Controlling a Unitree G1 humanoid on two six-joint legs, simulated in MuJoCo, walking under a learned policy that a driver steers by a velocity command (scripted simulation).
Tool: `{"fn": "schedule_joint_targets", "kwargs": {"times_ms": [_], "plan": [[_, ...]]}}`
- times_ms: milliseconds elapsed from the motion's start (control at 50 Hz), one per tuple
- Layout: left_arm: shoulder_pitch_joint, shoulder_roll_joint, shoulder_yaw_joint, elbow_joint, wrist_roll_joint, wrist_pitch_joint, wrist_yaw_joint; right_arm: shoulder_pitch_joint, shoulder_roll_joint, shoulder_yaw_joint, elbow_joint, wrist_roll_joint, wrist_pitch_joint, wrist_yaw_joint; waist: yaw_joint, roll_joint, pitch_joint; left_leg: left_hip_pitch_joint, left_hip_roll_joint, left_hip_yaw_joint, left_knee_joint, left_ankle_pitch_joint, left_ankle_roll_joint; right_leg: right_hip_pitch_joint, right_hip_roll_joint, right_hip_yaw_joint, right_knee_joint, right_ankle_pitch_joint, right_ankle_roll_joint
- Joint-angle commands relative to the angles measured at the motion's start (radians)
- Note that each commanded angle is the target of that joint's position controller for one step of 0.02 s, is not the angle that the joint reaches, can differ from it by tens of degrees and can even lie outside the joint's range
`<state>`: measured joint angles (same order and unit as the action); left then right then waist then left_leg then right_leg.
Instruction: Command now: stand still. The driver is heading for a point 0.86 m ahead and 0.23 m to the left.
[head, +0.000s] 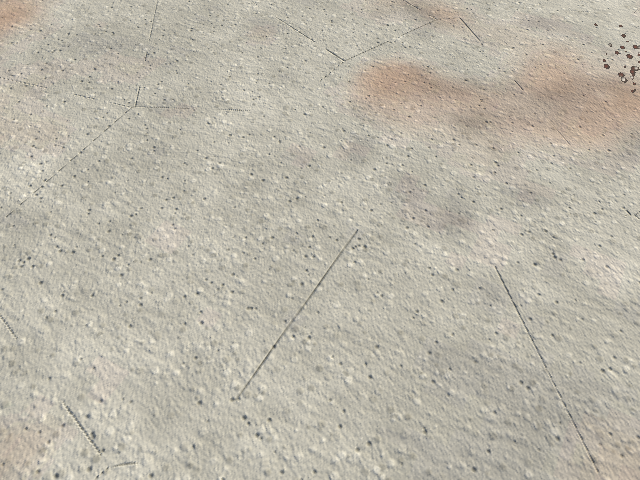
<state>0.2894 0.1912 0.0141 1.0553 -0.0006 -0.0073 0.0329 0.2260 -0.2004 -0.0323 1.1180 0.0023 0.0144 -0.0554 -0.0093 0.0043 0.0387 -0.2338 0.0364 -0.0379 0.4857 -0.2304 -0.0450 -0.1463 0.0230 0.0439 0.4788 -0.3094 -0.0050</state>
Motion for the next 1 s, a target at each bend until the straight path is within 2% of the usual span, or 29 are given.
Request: {"fn": "schedule_joint_targets", "kwargs": {"times_ms": [20, 100, 140, 160, 180, 200, 220, 260, 300, 320, 340, 360, 380, 400, 420, 440, 460, 520, 620, 700, 760, 800, 820, 840, 860, 880, 900, 960, 1000], "plan": [[0.061, 0.093, 0.014, -0.011, 0.0, -0.005, 0.003, 0.044, -0.097, -0.012, -0.018, 0.0, -0.005, -0.003, 0.001, -0.004, 0.019, 0.059, -0.009, 0.019, -0.053, 0.131, 0.023, -0.104, -0.024, 0.012, -0.106, 0.152, -0.012], [0.07, 0.089, 0.011, -0.002, -0.001, -0.005, 0.003, 0.055, -0.092, -0.01, -0.016, 0.0, -0.006, -0.002, 0.002, -0.003, 0.022, 0.055, -0.011, 0.02, -0.052, 0.129, 0.024, -0.106, -0.023, 0.01, -0.105, 0.148, -0.011], [0.11, 0.128, 0.026, 0.009, -0.017, 0.002, 0.01, 0.093, -0.092, -0.014, -0.002, 0.015, -0.005, -0.004, 0.012, -0.047, 0.007, 0.006, -0.076, 0.089, 0.027, -0.346, 0.044, -0.12, -0.018, 0.032, -0.127, -0.386, -0.06], [0.135, 0.157, 0.036, 0.001, -0.024, -0.002, 0.01, 0.052, -0.108, -0.019, -0.027, 0.015, -0.015, -0.001, 0.035, -0.069, 0.079, -0.113, -0.07, 0.076, 0.076, -0.479, 0.058, -0.156, -0.075, 0.121, -0.176, -0.596, -0.104], [0.169, 0.194, 0.047, -0.004, -0.031, -0.019, 0.007, -0.025, -0.072, -0.009, -0.075, 0.02, -0.037, 0.008, 0.065, -0.146, 0.131, -0.215, -0.065, 0.097, 0.175, -0.389, 0.054, -0.136, -0.187, 0.281, -0.263, -0.673, -0.162], [0.136, 0.231, 0.063, -0.02, -0.038, -0.037, 0.007, -0.074, -0.036, 0.002, -0.11, 0.03, -0.064, 0.023, 0.064, -0.237, 0.161, -0.283, -0.035, 0.099, 0.317, -0.189, 0.059, -0.12, -0.311, 0.437, -0.356, -0.624, -0.221], [0.121, 0.216, 0.063, -0.033, -0.03, -0.053, 0.006, -0.104, -0.066, -0.005, -0.13, 0.03, -0.086, 0.035, 0.067, -0.216, 0.175, -0.353, 0.019, 0.038, 0.421, -0.197, 0.076, -0.112, -0.371, 0.509, -0.391, -0.534, -0.251], [0.04, 0.168, 0.05, -0.081, -0.028, -0.076, -0.004, -0.082, -0.07, -0.008, -0.154, 0.039, -0.118, 0.049, 0.019, -0.165, 0.149, -0.413, 0.077, -0.003, 0.426, -0.212, 0.109, -0.056, -0.361, 0.445, -0.366, -0.391, -0.216], [-0.016, 0.193, 0.055, -0.105, -0.051, -0.078, -0.009, 0.006, -0.073, -0.013, -0.132, 0.04, -0.139, 0.056, -0.032, -0.161, 0.089, -0.129, 0.035, 0.078, 0.161, -0.168, 0.116, -0.152, -0.252, 0.246, -0.33, -0.269, -0.151], [-0.032, 0.209, 0.058, -0.11, -0.05, -0.072, -0.009, 0.105, -0.077, -0.024, -0.088, 0.038, -0.143, 0.056, -0.079, -0.14, 0.057, 0.06, -0.027, 0.159, 0.073, -0.072, 0.095, -0.232, -0.193, 0.166, -0.254, -0.273, -0.138], [-0.034, 0.225, 0.076, -0.085, 0.052, -0.054, -0.02, 0.252, -0.082, -0.036, -0.059, -0.034, -0.103, 0.077, -0.145, -0.063, 0.012, 0.243, -0.118, 0.268, -0.011, -0.112, 0.081, -0.301, -0.122, 0.105, -0.131, -0.371, -0.168], [-0.06, 0.179, 0.069, -0.102, 0.066, -0.059, -0.023, 0.395, -0.098, -0.052, -0.017, -0.047, -0.094, 0.072, -0.207, 0.095, -0.01, 0.467, -0.056, 0.164, -0.014, -0.131, 0.076, -0.473, -0.058, 0.029, 0.17, -0.238, -0.165], [-0.155, 0.038, 0.032, -0.16, 0.066, -0.077, -0.029, 0.547, -0.158, -0.057, -0.006, -0.071, -0.097, 0.062, -0.255, 0.359, -0.064, 0.504, 0.229, -0.294, -0.163, -0.52, 0.108, -0.659, 0.027, -0.03, 0.634, -0.249, -0.138], [-0.13, 0.002, 0.025, -0.213, 0.039, -0.093, -0.049, 0.438, -0.155, -0.036, -0.025, -0.065, -0.088, 0.061, -0.139, 0.361, -0.008, 0.387, 0.351, -0.765, -0.417, -0.773, 0.205, -0.833, 0.065, 0.091, 0.785, -0.151, -0.155], [-0.173, 0.046, 0.028, -0.237, 0.041, -0.097, -0.064, 0.277, -0.168, -0.04, -0.076, -0.054, -0.089, 0.061, -0.059, 0.183, 0.099, 0.296, 0.405, -0.739, -0.422, -0.798, 0.247, -0.906, -0.064, 0.077, 0.858, -0.009, -0.153], [-0.179, 0.093, 0.036, -0.229, 0.047, -0.098, -0.078, 0.196, -0.152, -0.038, -0.112, -0.043, -0.102, 0.066, -0.035, 0.039, 0.083, 0.245, 0.356, -0.592, -0.381, -0.632, 0.241, -0.854, -0.123, 0.046, 0.834, 0.107, -0.13], [-0.145, 0.1, 0.039, -0.208, 0.055, -0.092, -0.086, 0.18, -0.149, -0.035, -0.119, -0.036, -0.111, 0.069, -0.012, 0.009, 0.045, 0.208, 0.292, -0.454, -0.384, -0.517, 0.224, -0.768, -0.144, 0.035, 0.779, 0.132, -0.104], [-0.17, 0.085, 0.033, -0.22, 0.052, -0.055, -0.104, 0.246, -0.087, -0.016, -0.086, -0.029, -0.135, 0.059, -0.004, 0.069, 0.08, 0.17, 0.188, -0.249, -0.435, -0.291, 0.21, -0.73, -0.15, -0.033, 0.728, 0.193, -0.052], [-0.402, 0.075, 0.017, -0.314, 0.032, -0.041, -0.101, 0.324, -0.087, -0.011, -0.08, -0.019, -0.144, 0.056, -0.038, 0.046, 0.135, 0.199, 0.146, -0.07, -0.499, 0.028, 0.227, -0.712, -0.119, -0.115, 0.413, 0.278, -0.033], [-0.488, 0.073, 0.007, -0.359, 0.026, -0.041, -0.097, 0.338, -0.112, -0.015, -0.071, -0.013, -0.149, 0.05, -0.039, 0.067, 0.142, 0.298, 0.181, 0.025, -0.54, 0.364, 0.225, -0.569, -0.08, -0.177, 0.192, 0.297, -0.089], [-0.368, 0.116, 0.024, -0.338, 0.029, -0.048, -0.072, 0.331, -0.166, -0.024, -0.063, -0.023, -0.139, 0.048, 0.039, 0.136, 0.018, 0.392, 0.201, 0.096, -0.269, 1.083, 0.198, -0.321, 0.03, -0.224, 0.153, 0.181, -0.155], [0.032, 0.189, 0.062, -0.219, 0.026, -0.055, -0.047, 0.28, -0.221, -0.043, -0.071, -0.034, -0.114, 0.035, 0.226, 0.151, -0.179, 0.298, 0.188, 0.122, 0.203, 1.142, 0.173, 0.092, 0.068, -0.196, 0.099, 0.111, -0.189], [0.213, 0.265, 0.09, -0.173, 0.043, -0.059, -0.033, 0.275, -0.169, -0.035, -0.095, -0.037, -0.11, 0.038, 0.274, 0.078, -0.288, 0.049, 0.128, 0.11, 0.55, 0.791, 0.174, 0.375, -0.1, 0.004, 0.109, -0.14, -0.204], [0.199, 0.331, 0.104, -0.165, 0.075, -0.066, -0.038, 0.364, 0.025, 0.003, -0.142, 0.0, -0.12, 0.071, 0.125, -0.242, -0.362, -0.359, -0.058, 0.03, 0.903, -0.191, 0.152, 0.577, -0.39, 0.586, -0.097, -0.604, -0.261], [0.131, 0.281, 0.102, -0.169, 0.049, -0.067, -0.054, 0.278, -0.08, -0.02, -0.165, 0.013, -0.134, 0.067, 0.132, -0.177, -0.325, -0.45, -0.049, -0.098, 0.986, -0.153, 0.195, 0.488, -0.393, 0.795, -0.283, -0.683, -0.225], [0.034, 0.212, 0.088, -0.169, 0.051, -0.078, -0.055, 0.183, -0.117, -0.032, -0.195, 0.02, -0.132, 0.061, 0.086, -0.093, -0.147, -0.493, 0.01, -0.063, 0.977, -0.025, 0.2, 0.327, -0.375, 0.591, -0.274, -0.505, -0.199], [-0.001, 0.151, 0.075, -0.166, 0.048, -0.092, -0.058, 0.156, -0.104, -0.027, -0.194, 0.011, -0.13, 0.063, 0.062, 0.013, -0.084, -0.445, 0.052, -0.057, 0.925, 0.033, 0.201, 0.177, -0.353, 0.446, -0.284, -0.32, -0.186], [0.002, 0.072, 0.048, -0.114, 0.035, -0.115, -0.05, 0.178, -0.034, -0.018, -0.2, -0.026, -0.083, 0.091, -0.028, -0.044, -0.005, -0.35, 0.106, -0.064, 0.846, 0.059, 0.178, -0.042, -0.275, 0.173, -0.346, -0.138, -0.11], [0.03, 0.083, 0.048, -0.094, 0.014, -0.13, -0.049, 0.103, -0.027, -0.017, -0.238, -0.025, -0.056, 0.101, -0.036, -0.042, 0.054, -0.435, 0.12, -0.042, 0.83, 0.108, 0.163, -0.057, -0.25, 0.036, -0.374, 0.001, -0.059]]}}
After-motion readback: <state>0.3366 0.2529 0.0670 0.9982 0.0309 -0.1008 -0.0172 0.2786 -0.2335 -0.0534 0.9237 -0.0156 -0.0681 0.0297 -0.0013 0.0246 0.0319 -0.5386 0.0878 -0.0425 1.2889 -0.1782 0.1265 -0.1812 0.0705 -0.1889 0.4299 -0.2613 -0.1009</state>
